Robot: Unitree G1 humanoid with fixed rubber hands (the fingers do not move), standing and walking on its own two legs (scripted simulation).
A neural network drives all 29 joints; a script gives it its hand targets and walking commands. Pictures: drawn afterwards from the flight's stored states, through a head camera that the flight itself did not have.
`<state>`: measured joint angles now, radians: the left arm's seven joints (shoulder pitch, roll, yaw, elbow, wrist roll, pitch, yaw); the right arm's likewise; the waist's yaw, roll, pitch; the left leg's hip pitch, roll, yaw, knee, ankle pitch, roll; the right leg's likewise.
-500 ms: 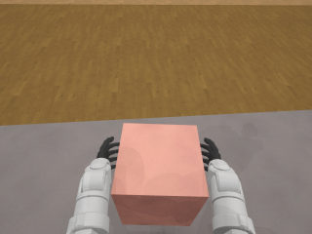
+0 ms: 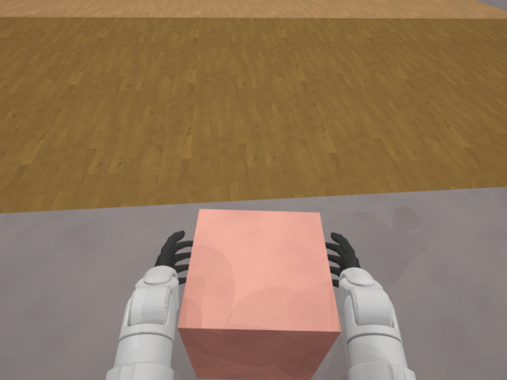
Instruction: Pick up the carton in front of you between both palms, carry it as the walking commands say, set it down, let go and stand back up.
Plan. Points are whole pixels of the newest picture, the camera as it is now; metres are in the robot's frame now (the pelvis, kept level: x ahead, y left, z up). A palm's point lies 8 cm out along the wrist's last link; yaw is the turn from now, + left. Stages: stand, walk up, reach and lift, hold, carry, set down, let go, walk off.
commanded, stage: reach and lift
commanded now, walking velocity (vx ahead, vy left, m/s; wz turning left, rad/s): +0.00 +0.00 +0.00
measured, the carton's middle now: (256, 298) +0.28 +0.00 -0.04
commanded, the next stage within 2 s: hold in 0.06 s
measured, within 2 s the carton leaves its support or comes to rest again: neither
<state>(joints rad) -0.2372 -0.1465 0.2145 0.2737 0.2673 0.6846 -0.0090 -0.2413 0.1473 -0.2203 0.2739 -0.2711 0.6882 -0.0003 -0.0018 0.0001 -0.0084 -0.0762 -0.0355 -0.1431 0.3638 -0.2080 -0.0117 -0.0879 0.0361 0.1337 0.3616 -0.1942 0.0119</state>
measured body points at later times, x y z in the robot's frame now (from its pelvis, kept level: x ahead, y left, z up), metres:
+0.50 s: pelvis -0.02 +0.00 +0.00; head -0.06 +0.00 +0.45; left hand +0.29 +0.15 +0.04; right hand +0.29 -0.15 +0.04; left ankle +0.00 +0.13 -0.75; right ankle +0.01 -0.13 -0.75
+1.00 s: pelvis -0.01 +0.00 +0.00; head -0.05 +0.00 +0.45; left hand +0.29 +0.15 +0.04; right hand +0.29 -0.15 +0.04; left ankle +0.00 +0.13 -0.75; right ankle +0.01 -0.13 -0.75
